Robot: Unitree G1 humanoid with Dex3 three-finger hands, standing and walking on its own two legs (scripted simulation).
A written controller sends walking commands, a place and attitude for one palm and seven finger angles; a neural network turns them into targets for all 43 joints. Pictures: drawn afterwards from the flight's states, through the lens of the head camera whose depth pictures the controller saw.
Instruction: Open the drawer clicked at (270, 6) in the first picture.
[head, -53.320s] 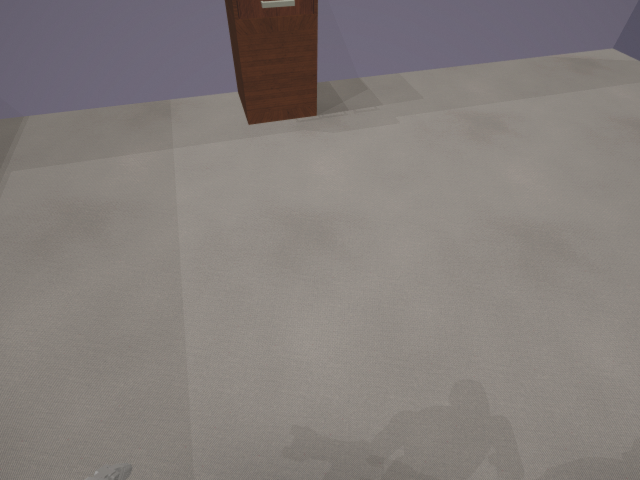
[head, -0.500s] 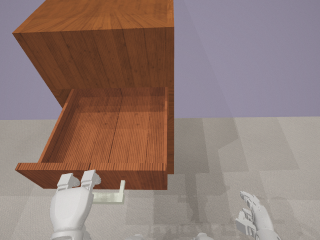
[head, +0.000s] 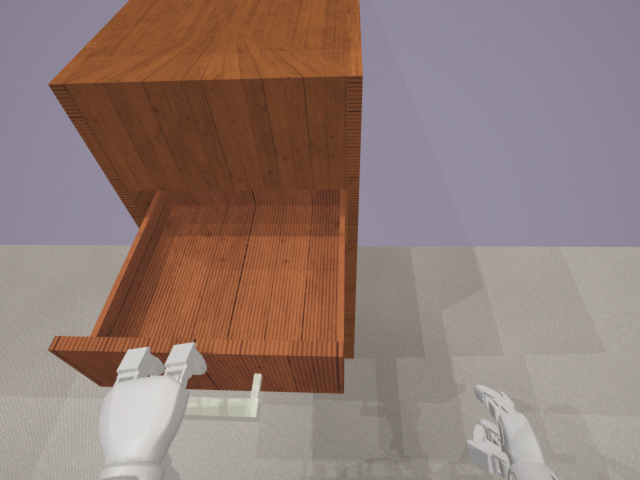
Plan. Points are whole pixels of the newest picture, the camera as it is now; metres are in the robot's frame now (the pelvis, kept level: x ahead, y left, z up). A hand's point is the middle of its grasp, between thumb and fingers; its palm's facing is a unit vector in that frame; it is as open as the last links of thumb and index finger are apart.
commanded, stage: lift the hand off the handle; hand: left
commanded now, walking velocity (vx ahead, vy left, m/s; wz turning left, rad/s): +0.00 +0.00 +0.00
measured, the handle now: (202, 393) +0.23 +0.20 -0.06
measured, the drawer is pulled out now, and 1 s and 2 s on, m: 0.30 0.30 0.30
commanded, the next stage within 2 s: draw the hand back to the body in 1.22 s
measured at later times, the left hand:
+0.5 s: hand (166, 390) +0.21 +0.21 +0.04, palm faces +0.07 -0.10 -0.99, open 13.7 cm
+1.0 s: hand (137, 383) +0.20 +0.22 +0.07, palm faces +0.05 -0.12 -0.99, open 13.8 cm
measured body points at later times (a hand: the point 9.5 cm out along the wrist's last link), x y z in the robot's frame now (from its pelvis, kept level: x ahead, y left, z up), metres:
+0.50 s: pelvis +0.01 +0.00 +0.02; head +0.02 -0.04 +0.47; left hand +0.20 +0.21 +0.09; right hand +0.22 -0.21 -0.08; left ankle -0.02 +0.13 -0.69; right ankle +0.02 -0.12 -0.69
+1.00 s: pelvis +0.01 +0.00 +0.03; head +0.02 -0.03 +0.48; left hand +0.19 +0.23 +0.12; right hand +0.23 -0.22 -0.06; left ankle -0.02 +0.13 -0.69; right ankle +0.02 -0.12 -0.69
